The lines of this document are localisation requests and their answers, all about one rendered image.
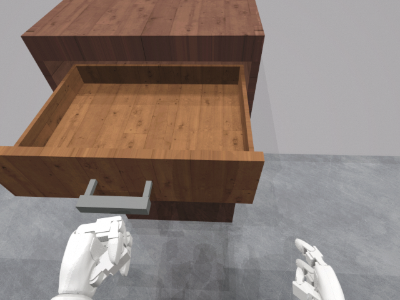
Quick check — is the handle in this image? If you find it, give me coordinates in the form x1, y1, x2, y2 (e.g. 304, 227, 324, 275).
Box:
76, 179, 153, 215

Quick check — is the cabinet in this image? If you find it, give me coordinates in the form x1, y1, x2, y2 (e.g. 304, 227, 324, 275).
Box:
21, 0, 265, 223

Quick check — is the drawer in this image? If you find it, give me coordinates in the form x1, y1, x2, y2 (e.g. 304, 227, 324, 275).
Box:
0, 64, 264, 204

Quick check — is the robot left hand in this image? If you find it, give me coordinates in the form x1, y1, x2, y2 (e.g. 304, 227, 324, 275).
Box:
58, 216, 133, 298

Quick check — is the robot right hand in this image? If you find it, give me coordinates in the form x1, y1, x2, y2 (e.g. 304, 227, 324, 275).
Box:
292, 239, 345, 300

